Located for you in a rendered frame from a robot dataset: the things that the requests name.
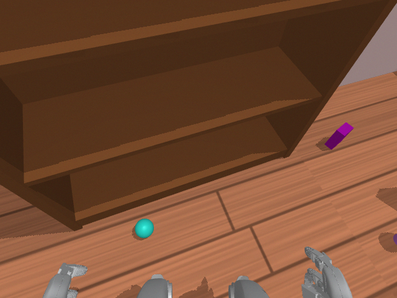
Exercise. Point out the bookshelf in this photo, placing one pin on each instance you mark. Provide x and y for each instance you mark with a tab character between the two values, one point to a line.
107	105

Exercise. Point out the left robot hand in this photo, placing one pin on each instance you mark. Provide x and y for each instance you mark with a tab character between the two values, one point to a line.
58	287

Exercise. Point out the right robot hand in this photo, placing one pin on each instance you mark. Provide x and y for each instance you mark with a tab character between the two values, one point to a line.
330	284

